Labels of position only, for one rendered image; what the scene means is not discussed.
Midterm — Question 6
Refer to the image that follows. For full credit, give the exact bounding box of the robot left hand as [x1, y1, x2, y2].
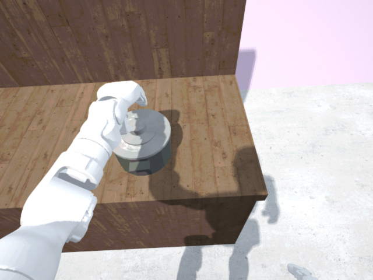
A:
[97, 80, 147, 135]

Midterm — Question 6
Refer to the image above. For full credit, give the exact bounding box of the pot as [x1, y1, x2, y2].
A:
[116, 140, 171, 176]

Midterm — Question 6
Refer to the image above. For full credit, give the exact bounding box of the lid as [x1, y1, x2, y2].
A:
[112, 109, 171, 160]

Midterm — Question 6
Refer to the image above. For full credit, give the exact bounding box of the knob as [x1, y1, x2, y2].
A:
[128, 118, 147, 135]

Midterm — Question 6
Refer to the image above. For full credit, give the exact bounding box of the left robot upper arm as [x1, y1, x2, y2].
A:
[0, 176, 97, 280]

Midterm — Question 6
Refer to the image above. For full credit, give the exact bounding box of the table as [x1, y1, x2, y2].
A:
[0, 0, 268, 253]

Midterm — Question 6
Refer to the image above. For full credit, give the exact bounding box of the left robot forearm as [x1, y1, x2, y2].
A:
[20, 93, 128, 225]

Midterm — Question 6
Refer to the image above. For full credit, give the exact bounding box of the robot right hand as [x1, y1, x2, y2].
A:
[287, 263, 319, 280]

